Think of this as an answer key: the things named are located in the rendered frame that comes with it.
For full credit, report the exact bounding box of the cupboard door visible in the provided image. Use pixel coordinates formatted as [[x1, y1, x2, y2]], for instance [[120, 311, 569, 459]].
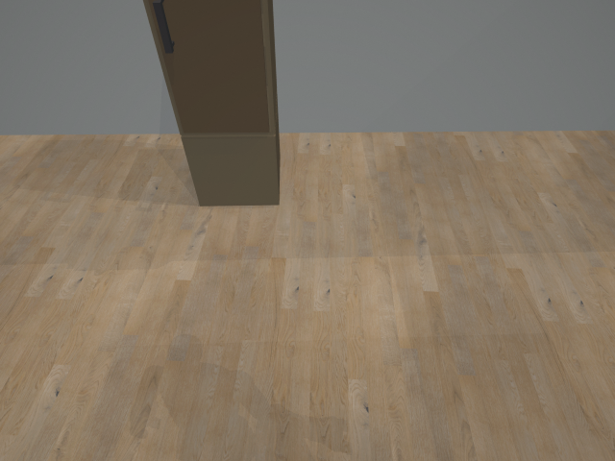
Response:
[[148, 0, 269, 133]]

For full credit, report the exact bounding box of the handle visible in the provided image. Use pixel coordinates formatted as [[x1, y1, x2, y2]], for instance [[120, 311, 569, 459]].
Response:
[[153, 0, 175, 53]]

